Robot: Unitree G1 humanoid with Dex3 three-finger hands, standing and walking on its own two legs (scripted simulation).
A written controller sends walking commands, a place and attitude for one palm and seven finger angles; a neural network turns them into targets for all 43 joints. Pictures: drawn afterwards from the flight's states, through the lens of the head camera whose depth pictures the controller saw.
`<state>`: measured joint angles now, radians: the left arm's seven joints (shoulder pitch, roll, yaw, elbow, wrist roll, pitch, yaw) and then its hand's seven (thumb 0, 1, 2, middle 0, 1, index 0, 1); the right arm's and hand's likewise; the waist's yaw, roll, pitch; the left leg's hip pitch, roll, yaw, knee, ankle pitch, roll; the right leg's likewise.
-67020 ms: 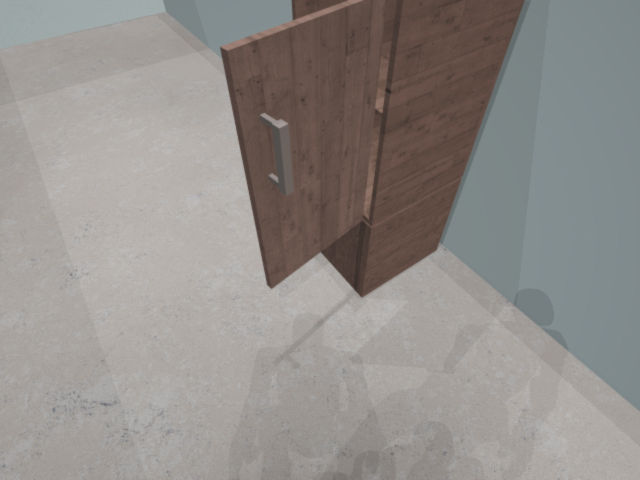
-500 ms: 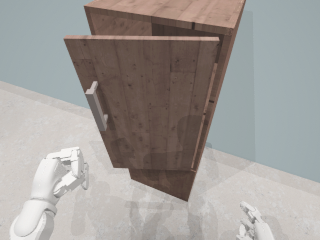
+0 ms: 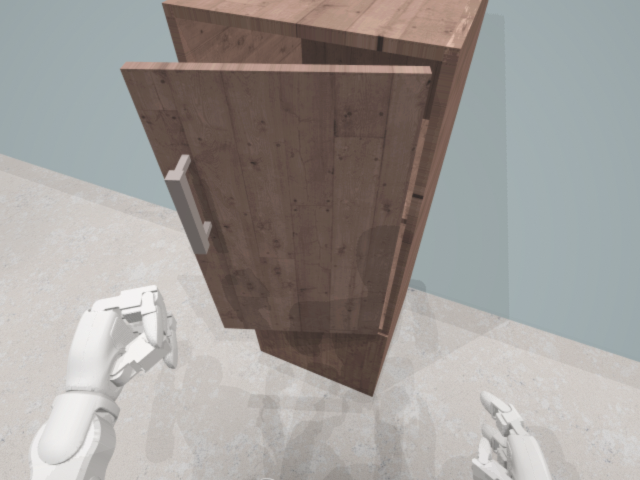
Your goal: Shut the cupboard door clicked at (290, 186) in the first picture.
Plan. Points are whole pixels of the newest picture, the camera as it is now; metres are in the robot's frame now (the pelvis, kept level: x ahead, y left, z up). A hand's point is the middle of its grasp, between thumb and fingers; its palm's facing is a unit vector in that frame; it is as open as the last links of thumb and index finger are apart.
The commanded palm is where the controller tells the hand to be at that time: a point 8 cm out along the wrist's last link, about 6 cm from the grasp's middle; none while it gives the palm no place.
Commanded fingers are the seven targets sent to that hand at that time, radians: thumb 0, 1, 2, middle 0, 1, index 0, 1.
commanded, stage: bring the fist close to the handle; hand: left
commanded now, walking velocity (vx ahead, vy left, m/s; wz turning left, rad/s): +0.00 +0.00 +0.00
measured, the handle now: (193, 206) +0.45 +0.22 +0.10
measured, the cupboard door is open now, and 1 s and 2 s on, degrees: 20 20 12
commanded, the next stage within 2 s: push the door shut along its arc in 1.24 s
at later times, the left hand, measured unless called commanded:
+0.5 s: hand (193, 289) +0.30 +0.18 +0.10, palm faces +0.00 -1.00 -0.03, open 3.1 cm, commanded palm +0.28 +0.23 +0.10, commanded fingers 0.00 0.90 0.90 -1.30 -1.50 -1.30 -1.50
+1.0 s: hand (209, 255) +0.36 +0.17 +0.10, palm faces +0.02 -1.00 -0.02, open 3.1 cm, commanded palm +0.33 +0.22 +0.10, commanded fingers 0.00 0.90 0.90 -1.30 -1.50 -1.30 -1.50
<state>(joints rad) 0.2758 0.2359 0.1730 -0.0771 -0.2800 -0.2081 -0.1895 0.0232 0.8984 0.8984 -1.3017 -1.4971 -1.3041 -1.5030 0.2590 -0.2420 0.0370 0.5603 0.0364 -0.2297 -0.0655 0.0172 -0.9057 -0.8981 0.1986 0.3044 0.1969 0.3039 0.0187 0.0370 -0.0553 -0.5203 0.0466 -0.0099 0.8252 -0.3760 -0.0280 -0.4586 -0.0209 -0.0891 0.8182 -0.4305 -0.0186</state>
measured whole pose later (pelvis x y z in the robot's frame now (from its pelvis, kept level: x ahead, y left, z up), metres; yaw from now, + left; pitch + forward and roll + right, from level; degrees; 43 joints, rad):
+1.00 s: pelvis +0.01 +0.00 +0.01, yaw -2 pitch +6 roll +0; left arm -0.21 0.23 0.19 0.38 -0.22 -0.21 -0.15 0.02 0.90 0.90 -1.30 -1.50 -1.30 -1.50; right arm 0.27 -0.26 0.02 0.62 0.04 -0.12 -0.05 0.02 -0.91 -0.90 0.20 0.30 0.20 0.30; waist -0.02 0.03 -0.06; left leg -0.51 0.05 0.03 0.76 -0.35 -0.02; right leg -0.47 -0.02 -0.05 0.77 -0.40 -0.01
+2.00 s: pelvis -0.01 +0.02 +0.00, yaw -1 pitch +9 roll -1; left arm -0.65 0.36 0.20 0.88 -0.21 -0.28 -0.32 0.02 0.90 0.90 -1.32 -1.50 -1.30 -1.50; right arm 0.32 -0.28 0.02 0.66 0.05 -0.07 -0.06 0.01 -0.91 -0.90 0.20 0.30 0.20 0.30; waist -0.06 0.02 -0.05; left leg -0.63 0.04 0.01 0.82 -0.35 -0.01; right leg -0.57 -0.03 -0.07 0.81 -0.39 0.00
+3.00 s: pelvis -0.01 +0.02 -0.02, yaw -1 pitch +18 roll -3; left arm -1.11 0.51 0.18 1.24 -0.16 -0.24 -0.48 0.02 0.89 1.00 -1.30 -1.50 -1.30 -1.50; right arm 0.35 -0.28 0.03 0.71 0.01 -0.08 -0.05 0.01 -0.91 -0.90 0.20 0.30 0.20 0.30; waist -0.17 0.03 -0.07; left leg -0.90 0.05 -0.02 0.97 -0.38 0.00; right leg -0.82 -0.01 -0.09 0.92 -0.41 0.00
